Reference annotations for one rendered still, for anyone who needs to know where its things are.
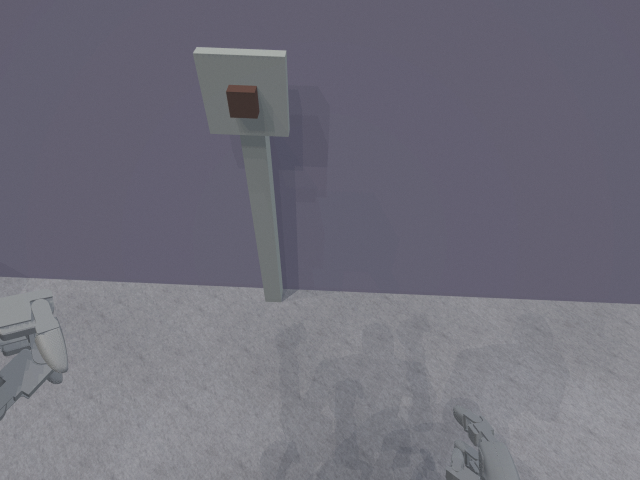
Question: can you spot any panel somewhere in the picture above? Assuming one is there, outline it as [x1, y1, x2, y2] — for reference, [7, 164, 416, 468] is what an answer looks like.
[193, 47, 290, 302]

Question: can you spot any button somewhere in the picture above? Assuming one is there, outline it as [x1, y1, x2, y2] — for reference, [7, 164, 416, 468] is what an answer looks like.
[226, 85, 259, 119]

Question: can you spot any right robot hand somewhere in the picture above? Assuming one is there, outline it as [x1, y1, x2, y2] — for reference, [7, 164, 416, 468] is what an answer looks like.
[446, 405, 520, 480]

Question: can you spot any left robot hand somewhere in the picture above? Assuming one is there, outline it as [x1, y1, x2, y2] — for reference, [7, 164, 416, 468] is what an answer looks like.
[0, 289, 68, 421]

